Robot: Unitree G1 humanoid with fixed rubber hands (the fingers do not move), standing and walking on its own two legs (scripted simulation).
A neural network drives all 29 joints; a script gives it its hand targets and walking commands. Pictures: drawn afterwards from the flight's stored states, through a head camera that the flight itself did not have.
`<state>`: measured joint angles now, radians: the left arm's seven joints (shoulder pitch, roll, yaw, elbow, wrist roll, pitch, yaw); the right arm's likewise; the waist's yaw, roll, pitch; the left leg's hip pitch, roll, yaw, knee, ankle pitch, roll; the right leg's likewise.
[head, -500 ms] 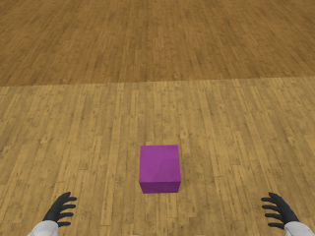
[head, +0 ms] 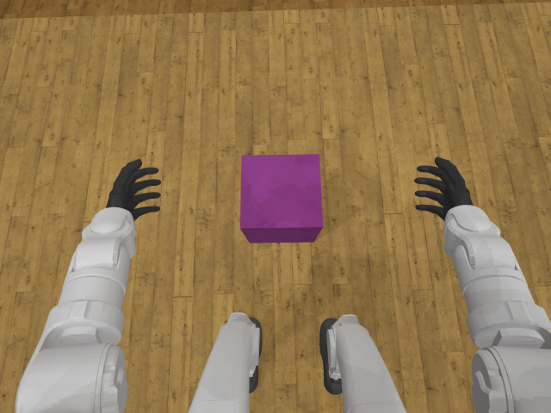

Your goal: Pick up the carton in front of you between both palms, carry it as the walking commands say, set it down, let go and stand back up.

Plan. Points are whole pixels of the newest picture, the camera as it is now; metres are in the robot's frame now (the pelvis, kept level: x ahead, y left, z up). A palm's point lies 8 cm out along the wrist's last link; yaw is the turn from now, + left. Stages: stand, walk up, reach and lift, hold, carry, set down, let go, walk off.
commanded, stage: reach and lift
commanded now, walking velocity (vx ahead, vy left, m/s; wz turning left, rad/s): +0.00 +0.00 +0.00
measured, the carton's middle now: (281, 202) +0.53 +0.03 -0.57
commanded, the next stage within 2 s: none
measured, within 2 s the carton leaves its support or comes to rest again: neither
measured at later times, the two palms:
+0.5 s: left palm (174, 134) +0.54 +0.22 -0.15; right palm (387, 131) +0.55 -0.16 -0.15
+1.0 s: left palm (202, 187) +0.52 +0.22 -0.38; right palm (359, 183) +0.53 -0.16 -0.39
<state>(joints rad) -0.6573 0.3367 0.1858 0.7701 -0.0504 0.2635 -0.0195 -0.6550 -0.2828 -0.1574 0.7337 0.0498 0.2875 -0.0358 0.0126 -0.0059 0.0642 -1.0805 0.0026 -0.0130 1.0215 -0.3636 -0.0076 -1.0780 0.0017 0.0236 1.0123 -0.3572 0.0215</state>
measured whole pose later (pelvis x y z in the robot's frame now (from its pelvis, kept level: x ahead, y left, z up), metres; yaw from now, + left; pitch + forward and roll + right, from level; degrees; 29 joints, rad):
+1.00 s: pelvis -0.03 -0.01 -0.23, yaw +1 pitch +50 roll +0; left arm -1.40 0.39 0.23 0.99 -0.11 0.13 0.06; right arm -1.39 -0.32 -0.20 0.94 0.10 0.15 -0.14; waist 0.02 -0.02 0.12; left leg -2.17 -0.05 -0.06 1.84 -0.54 -0.05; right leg -2.16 0.07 0.06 1.84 -0.55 0.06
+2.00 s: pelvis -0.05 +0.00 -0.32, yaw +0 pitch +34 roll -1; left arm -1.69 0.37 0.20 1.16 -0.05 0.16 0.04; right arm -1.67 -0.29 -0.26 1.12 0.03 0.17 -0.10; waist 0.03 -0.02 0.52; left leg -2.20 -0.03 -0.05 2.22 -0.61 -0.04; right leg -2.19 0.07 0.05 2.22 -0.62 0.07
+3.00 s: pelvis -0.05 -0.01 -0.17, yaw +1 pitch +43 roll -1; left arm -1.07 0.01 0.47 0.64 0.24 0.45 0.02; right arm -1.06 0.02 -0.50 0.63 -0.23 0.42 -0.05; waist 0.01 -0.02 -0.15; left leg -1.91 -0.10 -0.11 1.63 -0.47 -0.07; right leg -1.90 0.12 0.11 1.63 -0.48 0.08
